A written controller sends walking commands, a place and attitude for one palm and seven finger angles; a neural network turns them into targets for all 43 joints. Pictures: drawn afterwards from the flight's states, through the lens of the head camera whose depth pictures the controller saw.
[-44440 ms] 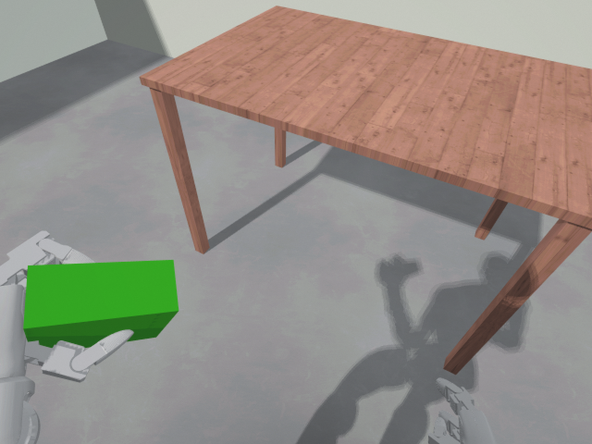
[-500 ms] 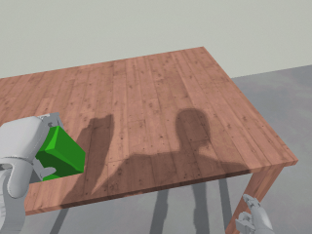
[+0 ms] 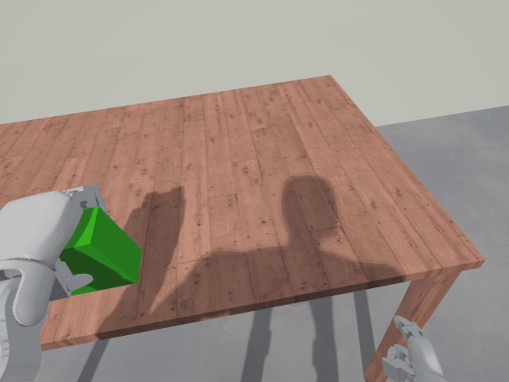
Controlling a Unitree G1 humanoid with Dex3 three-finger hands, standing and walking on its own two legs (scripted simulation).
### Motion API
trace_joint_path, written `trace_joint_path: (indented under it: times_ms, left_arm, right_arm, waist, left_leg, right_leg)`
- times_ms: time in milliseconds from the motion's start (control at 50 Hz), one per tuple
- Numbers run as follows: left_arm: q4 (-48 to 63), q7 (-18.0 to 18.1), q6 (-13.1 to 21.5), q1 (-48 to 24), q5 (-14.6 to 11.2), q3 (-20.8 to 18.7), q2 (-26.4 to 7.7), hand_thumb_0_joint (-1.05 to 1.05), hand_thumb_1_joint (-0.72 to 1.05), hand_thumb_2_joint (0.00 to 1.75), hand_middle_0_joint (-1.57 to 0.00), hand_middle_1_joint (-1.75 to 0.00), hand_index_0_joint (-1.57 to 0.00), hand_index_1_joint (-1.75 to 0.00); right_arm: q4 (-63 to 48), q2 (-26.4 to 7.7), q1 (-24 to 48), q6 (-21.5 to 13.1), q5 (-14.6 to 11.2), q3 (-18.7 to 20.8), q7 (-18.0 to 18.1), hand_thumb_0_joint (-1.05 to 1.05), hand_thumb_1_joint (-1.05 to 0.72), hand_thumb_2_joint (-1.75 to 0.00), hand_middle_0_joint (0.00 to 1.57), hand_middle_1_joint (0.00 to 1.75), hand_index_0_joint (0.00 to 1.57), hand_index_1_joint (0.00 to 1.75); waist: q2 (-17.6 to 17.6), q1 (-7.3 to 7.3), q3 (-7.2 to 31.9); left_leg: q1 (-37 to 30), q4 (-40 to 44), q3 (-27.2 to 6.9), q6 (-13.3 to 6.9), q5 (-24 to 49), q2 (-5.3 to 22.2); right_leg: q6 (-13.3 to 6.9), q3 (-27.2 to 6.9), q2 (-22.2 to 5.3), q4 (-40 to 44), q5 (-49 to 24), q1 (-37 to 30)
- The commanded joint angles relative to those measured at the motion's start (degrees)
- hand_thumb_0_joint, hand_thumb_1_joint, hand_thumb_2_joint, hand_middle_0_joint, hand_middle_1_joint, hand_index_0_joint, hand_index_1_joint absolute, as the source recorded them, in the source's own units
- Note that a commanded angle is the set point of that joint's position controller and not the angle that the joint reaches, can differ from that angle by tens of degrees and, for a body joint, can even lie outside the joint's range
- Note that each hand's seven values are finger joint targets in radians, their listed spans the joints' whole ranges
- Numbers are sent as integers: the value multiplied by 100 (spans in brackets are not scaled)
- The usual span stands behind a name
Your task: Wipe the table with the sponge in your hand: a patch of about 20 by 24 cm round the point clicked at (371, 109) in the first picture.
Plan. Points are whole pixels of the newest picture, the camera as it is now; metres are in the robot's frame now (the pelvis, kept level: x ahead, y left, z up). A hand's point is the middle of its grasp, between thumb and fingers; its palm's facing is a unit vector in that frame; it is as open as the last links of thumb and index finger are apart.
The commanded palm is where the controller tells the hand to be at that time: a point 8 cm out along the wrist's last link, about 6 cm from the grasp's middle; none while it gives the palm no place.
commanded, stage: step back with the hand held close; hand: left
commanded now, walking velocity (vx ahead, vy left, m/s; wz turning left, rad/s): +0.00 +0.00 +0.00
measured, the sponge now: (87, 261) +0.20 +0.29 +0.13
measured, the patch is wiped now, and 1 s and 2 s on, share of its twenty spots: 1.00 1.00 1.00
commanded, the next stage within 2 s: stop stepping back and stand still in 1.68 s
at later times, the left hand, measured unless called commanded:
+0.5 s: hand (85, 208) +0.22 +0.25 +0.23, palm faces +0.43 -0.81 -0.40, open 9.6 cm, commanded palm +0.16 +0.29 +0.24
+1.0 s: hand (43, 265) +0.14 +0.24 +0.23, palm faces +0.48 -0.82 -0.33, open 9.6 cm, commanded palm +0.08 +0.29 +0.24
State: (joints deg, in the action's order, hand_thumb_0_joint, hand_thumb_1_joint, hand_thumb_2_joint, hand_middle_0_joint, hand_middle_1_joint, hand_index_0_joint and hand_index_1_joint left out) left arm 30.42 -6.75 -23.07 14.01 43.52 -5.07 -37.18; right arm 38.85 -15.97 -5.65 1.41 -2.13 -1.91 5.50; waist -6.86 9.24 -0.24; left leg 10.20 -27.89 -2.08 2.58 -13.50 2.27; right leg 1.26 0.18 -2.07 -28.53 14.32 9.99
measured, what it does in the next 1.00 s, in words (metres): shifts its weight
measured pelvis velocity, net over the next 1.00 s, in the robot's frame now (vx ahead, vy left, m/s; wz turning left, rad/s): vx -0.07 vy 0.01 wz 0.01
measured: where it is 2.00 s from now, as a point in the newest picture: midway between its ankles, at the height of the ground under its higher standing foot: outside the picture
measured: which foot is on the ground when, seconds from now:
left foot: down 0.00-1.00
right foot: down 0.00-1.00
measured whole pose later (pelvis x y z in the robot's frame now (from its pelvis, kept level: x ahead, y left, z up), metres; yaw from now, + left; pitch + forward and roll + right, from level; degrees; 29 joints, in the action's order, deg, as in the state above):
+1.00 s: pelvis -0.07 +0.01 -0.02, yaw +1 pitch +0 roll -2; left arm 36.8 9.1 10.3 18.5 -3.2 -23.9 -23.4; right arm 32.2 -12.4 -9.4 -4.0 -0.8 -2.2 5.1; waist -0.5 0.5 0.6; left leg 28.4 -40.2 -3.7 1.0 -15.9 2.1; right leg 2.2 1.0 -1.8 -35.7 10.6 25.5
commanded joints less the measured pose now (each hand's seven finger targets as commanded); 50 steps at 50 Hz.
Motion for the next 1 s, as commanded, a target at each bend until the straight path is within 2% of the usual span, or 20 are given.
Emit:
trace_joint_path:
  times_ms: [0,20,40,60,80,100,120,140,180,200,340,520,540,620,640,740,800,860,920,980]
  left_arm:
    - [742,314,-2,-950,149,-1016,-1268,0,10,130,-120,-160,-120,-160]
    - [894,318,8,-1055,150,-1054,-1337,0,10,130,-120,-160,-120,-160]
    - [29,313,-93,-953,265,-847,-1022,0,10,130,-120,-160,-120,-160]
    - [1352,690,1282,-1835,-4350,-1899,291,0,10,130,-120,-160,-120,-160]
    - [342,920,1646,-848,-4291,-1998,-273,0,10,130,-120,-160,-120,-160]
    - [807,1069,1977,-687,-4560,-2134,-164,0,10,130,-120,-160,-120,-160]
    - [1337,1187,2208,-704,-4649,-2193,-204,0,10,130,-120,-160,-120,-160]
    - [1767,1322,2435,-746,-4719,-2452,-379,0,10,130,-120,-160,-120,-160]
    - [2144,1466,2801,-293,-4812,-2534,-75,0,10,130,-120,-160,-120,-160]
    - [2070,1526,2935,-76,-4835,-2620,-8,0,10,130,-120,-160,-120,-160]
    - [1590,1597,3364,399,-4855,-2768,183,0,10,130,-120,-160,-120,-160]
    - [1814,1575,3547,542,-4851,-2682,146,0,10,130,-120,-160,-120,-160]
    - [1991,1617,3593,490,-4822,-2799,-5,0,10,130,-120,-160,-120,-160]
    - [2001,1679,3658,446,-4823,-2794,104,0,10,130,-120,-160,-120,-160]
    - [2077,1701,3680,325,-4798,-2845,26,0,10,130,-120,-160,-120,-160]
    - [1663,1716,3662,41,-4767,-2667,253,0,10,130,-120,-160,-120,-160]
    - [1421,1686,3645,-123,-4744,-2485,399,0,10,130,-120,-160,-120,-160]
    - [1468,1671,3636,-249,-4729,-2350,398,0,10,130,-120,-160,-120,-160]
    - [1748,1698,3659,-195,-4713,-2443,250,0,10,130,-120,-160,-120,-160]
    - [2078,1725,3686,-88,-4725,-2575,187,0,10,130,-120,-160,-120,-160]
  right_arm:
    - [-1346,-449,1490,-515,50,83,-59,0,-90,-90,20,30,20,30]
    - [-1342,-445,1504,-504,41,85,-71,0,-90,-90,20,30,20,30]
    - [-1278,-458,1633,-553,-15,60,-29,0,-90,-90,20,30,20,30]
    - [-2194,-271,518,-532,-93,119,-36,0,-90,-90,20,30,20,30]
    - [-1735,-243,221,-507,46,-39,-6,0,-90,-90,20,30,20,30]
    - [-1706,-236,46,-493,35,22,40,0,-90,-90,20,30,20,30]
    - [-1664,-244,49,-527,60,24,80,0,-90,-90,20,30,20,30]
    - [-1614,-281,114,-588,119,-6,101,0,-90,-90,20,30,20,30]
    - [-1630,-439,72,-627,166,135,89,0,-90,-90,20,30,20,30]
    - [-1645,-441,37,-628,155,173,71,0,-90,-90,20,30,20,30]
    - [-1636,-433,-13,-555,127,349,-54,0,-90,-90,20,30,20,30]
    - [-1601,-341,62,-635,100,356,-25,0,-90,-90,20,30,20,30]
    - [-1615,-363,143,-660,123,353,3,0,-90,-90,20,30,20,30]
    - [-1566,-366,26,-742,120,366,28,0,-90,-90,20,30,20,30]
    - [-1579,-407,86,-764,130,379,50,0,-90,-90,20,30,20,30]
    - [-1580,-440,69,-865,101,370,70,0,-90,-90,20,30,20,30]
    - [-1578,-427,40,-877,84,357,48,0,-90,-90,20,30,20,30]
    - [-1491,-384,49,-843,124,315,39,0,-90,-90,20,30,20,30]
    - [-1450,-327,82,-845,144,304,6,0,-90,-90,20,30,20,30]
    - [-1556,-356,154,-801,155,333,-14,0,-90,-90,20,30,20,30]
  waist:
    - [388,99,769]
    - [301,102,842]
    - [464,-51,515]
    - [1459,-787,-111]
    - [2074,-757,265]
    - [2344,-759,517]
    - [1968,-808,806]
    - [1233,-818,938]
    - [-249,-768,1284]
    - [-468,-759,1174]
    - [-191,-806,1186]
    - [681,-930,1050]
    - [441,-914,1078]
    - [375,-938,981]
    - [71,-925,972]
    - [-212,-923,764]
    - [120,-926,604]
    - [586,-972,513]
    - [858,-978,660]
    - [283,-971,811]
  left_leg:
    - [8,431,112,-335,659,-271]
    - [-51,445,99,-334,682,-269]
    - [55,456,103,-315,483,-256]
    - [84,-300,150,-515,-790,-167]
    - [-3,-607,190,-512,-1076,-221]
    - [46,-903,153,-493,-942,-204]
    - [3,-988,156,-480,-668,-148]
    - [-107,-835,129,-452,-347,-66]
    - [95,-219,-231,-453,319,320]
    - [433,-95,-313,-476,332,375]
    - [674,-100,-619,-487,1918,611]
    - [1066,-432,-315,-413,-55,345]
    - [1019,-338,-330,-417,-223,324]
    - [1240,-168,-441,-449,-832,356]
    - [1236,30,-518,-462,-953,403]
    - [1672,482,-756,-518,-1726,513]
    - [1890,232,-624,-534,-1947,460]
    - [1544,-273,-467,-447,-1782,288]
    - [1213,-885,-316,-383,-1381,203]
    - [1475,-249,-633,-461,-1498,418]
  right_leg:
    - [-356,-5,223,588,-275,-182]
    - [-338,-35,201,581,-306,-198]
    - [-389,-208,327,641,-129,-5]
    - [-258,-576,168,1122,-61,1425]
    - [-338,-558,-133,1138,471,1531]
    - [-365,-604,-432,1117,409,1455]
    - [-411,-643,-665,920,4,1333]
    - [-430,-730,-672,645,-434,1267]
    - [-290,-238,-479,-169,-1220,735]
    - [-206,-86,-335,-271,-1125,628]
    - [-74,88,-118,-640,-1338,544]
    - [-217,-339,-571,-62,-1355,849]
    - [-253,-393,-587,-43,-1157,910]
    - [-205,-349,-437,-37,-485,1029]
    - [-188,-282,-346,-111,-326,1044]
    - [-87,-63,-36,-334,252,950]
    - [-83,-174,-81,-97,501,996]
    - [-207,-431,-384,387,900,1562]
    - [-337,-678,-758,472,543,1860]
    - [-204,-402,-468,-103,226,1526]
